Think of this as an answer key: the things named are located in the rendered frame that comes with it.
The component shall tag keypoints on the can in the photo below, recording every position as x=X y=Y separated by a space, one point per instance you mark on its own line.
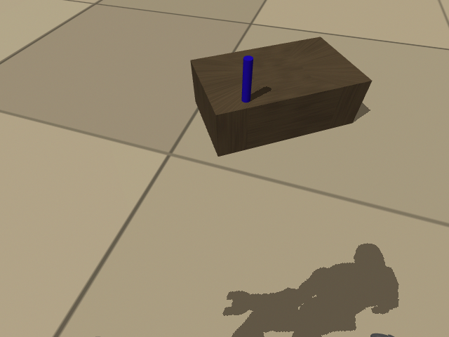
x=247 y=78

